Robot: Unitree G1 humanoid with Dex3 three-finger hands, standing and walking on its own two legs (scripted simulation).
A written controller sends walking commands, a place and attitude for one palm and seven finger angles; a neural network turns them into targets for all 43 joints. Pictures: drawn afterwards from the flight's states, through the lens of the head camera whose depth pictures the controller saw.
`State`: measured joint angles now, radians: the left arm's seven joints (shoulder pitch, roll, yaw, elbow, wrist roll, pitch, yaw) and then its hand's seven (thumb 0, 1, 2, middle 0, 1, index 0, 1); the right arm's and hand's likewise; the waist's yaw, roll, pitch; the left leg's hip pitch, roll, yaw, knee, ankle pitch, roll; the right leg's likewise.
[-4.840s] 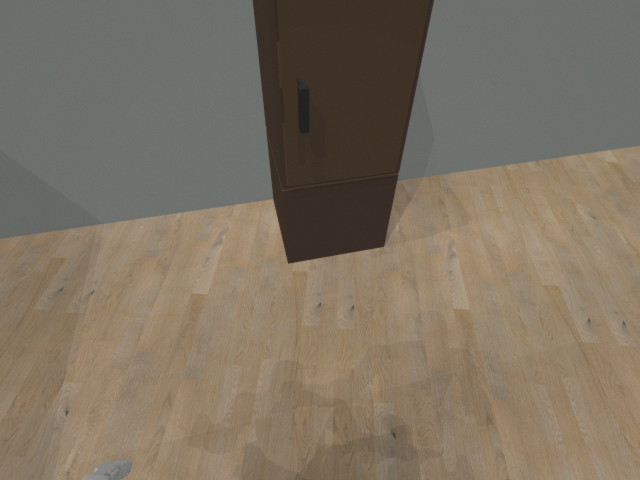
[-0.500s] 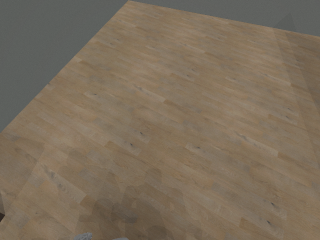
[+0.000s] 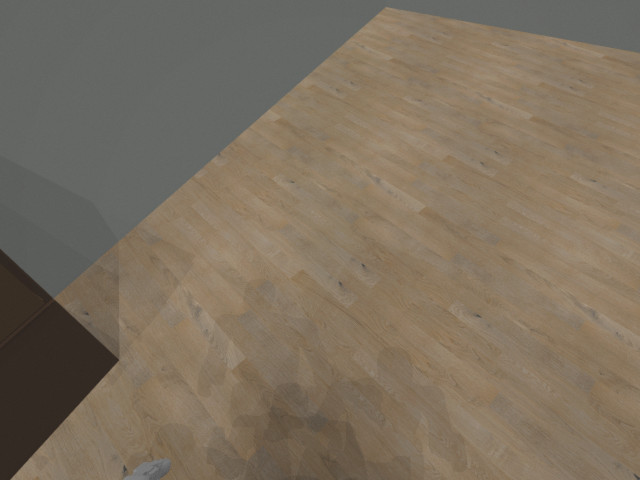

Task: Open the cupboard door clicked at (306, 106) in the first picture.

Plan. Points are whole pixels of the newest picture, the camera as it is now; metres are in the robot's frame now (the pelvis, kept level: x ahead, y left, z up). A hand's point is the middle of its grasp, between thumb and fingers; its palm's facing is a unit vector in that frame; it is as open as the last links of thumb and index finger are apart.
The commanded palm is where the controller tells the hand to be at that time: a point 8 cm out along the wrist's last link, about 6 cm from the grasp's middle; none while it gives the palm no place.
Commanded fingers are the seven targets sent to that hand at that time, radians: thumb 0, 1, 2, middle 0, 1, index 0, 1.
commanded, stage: turn to face it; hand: left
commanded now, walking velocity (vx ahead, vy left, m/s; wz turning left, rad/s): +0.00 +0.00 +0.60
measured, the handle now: out of the picture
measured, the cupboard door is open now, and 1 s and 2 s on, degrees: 0 0 0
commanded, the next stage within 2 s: take the last steps up to it in 1.60 s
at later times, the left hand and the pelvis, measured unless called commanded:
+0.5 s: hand out of the picture -0.08 +0.22 -0.18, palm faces +0.38 -0.89 -0.24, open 7.4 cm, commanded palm none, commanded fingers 0.00 0.90 0.90 -0.20 -0.30 -0.20 -0.30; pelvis -0.02 +0.01 -0.01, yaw +20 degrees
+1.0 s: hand out of the picture +0.00 +0.23 -0.12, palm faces +0.55 -0.77 -0.31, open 7.4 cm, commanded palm none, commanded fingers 0.00 0.90 0.90 -0.20 -0.30 -0.20 -0.30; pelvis -0.01 -0.02 +0.00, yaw +37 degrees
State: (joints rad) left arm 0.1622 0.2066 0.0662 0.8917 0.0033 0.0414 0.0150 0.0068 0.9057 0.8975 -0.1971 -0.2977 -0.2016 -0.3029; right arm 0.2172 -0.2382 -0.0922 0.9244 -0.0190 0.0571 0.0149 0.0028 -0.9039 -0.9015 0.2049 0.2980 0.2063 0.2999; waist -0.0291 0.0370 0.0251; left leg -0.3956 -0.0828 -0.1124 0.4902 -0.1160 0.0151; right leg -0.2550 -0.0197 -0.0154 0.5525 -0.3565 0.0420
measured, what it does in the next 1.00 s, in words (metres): steps on the spot, turning left: left foot, then right foot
